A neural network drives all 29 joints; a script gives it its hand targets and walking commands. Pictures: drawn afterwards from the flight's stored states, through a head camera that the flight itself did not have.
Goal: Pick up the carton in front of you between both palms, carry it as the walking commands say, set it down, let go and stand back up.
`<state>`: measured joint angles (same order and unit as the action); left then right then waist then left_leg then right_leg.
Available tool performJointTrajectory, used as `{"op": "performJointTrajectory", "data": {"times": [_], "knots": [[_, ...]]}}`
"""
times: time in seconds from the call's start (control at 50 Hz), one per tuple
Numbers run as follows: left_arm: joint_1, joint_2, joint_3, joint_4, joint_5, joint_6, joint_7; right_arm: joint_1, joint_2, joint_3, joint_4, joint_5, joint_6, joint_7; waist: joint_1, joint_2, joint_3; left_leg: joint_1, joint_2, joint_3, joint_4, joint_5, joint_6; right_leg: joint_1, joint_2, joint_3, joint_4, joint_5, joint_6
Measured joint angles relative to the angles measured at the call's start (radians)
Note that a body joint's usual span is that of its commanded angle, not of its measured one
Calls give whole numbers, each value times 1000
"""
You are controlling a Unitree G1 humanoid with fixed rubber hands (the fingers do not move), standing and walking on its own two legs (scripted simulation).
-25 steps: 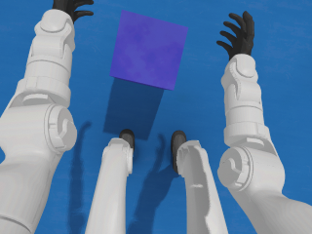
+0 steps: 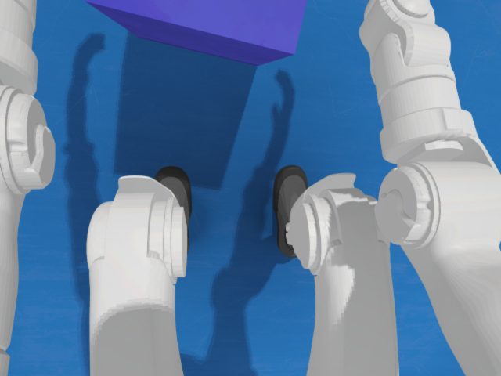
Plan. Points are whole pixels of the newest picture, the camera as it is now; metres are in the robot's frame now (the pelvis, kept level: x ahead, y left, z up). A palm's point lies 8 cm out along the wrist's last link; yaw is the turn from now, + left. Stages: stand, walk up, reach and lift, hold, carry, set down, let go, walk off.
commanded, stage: reach and lift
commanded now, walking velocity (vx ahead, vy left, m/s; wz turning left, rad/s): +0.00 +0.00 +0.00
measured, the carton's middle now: out of the picture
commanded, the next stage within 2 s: none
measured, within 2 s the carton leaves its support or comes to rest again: leaves its support in 0.94 s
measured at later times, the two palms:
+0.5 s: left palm out of the picture +0.58 +0.23 -0.20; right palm out of the picture +0.55 -0.12 -0.20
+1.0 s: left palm out of the picture +0.57 +0.21 -0.19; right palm out of the picture +0.57 -0.09 -0.18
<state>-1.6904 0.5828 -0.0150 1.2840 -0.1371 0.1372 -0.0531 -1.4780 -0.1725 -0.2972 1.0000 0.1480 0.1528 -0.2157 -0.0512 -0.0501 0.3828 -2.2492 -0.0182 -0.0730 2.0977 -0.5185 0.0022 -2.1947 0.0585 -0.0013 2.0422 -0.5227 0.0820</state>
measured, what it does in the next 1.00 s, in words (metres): stands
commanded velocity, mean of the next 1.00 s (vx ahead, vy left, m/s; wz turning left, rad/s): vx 0.00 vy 0.00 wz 0.00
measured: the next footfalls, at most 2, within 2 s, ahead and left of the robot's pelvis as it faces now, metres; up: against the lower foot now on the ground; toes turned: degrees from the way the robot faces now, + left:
none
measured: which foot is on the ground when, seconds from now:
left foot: down 0.00-1.00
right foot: down 0.00-1.00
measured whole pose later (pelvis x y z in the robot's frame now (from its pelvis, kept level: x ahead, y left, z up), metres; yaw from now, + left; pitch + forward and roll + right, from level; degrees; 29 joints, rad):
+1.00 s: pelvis +0.02 +0.01 -0.03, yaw +0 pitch +38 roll -4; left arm -1.51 0.40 0.05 1.05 -0.03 0.25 -0.01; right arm -1.43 -0.09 -0.44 0.91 0.04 0.22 -0.21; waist 0.00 -0.09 0.32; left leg -2.30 0.01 -0.04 2.23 -0.59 0.03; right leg -2.26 0.10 0.04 2.18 -0.58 0.10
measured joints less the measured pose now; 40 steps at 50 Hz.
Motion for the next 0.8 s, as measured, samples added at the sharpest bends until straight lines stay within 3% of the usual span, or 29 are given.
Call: {"op": "performJointTrajectory", "data": {"times": [0.16,0.28,0.58,0.68,0.8], "knots": [[-22,15,-59,6,-62,-34,22,-67,-26,37,67,25,-48,9,2,-3,126,11,14,24,98,-43,19,8,16,23,96,-38,21],[21,-18,-58,-12,-64,-58,38,-14,-37,87,53,72,-73,12,19,-17,85,2,20,19,139,-79,15,-7,22,19,136,-67,19],[21,-55,-71,4,-52,-46,16,-27,12,50,76,23,-71,15,23,-11,60,0,11,3,106,-46,0,-7,15,3,106,-38,4],[-30,-78,-53,33,-5,-31,28,-74,49,-26,81,-47,-54,-3,31,-15,87,13,12,5,105,-43,2,6,16,5,104,-34,6],[-5,-123,45,-15,116,38,8,-48,67,-158,27,-153,13,39,45,-19,44,-11,22,15,129,-59,15,-20,26,15,124,-45,15]]}}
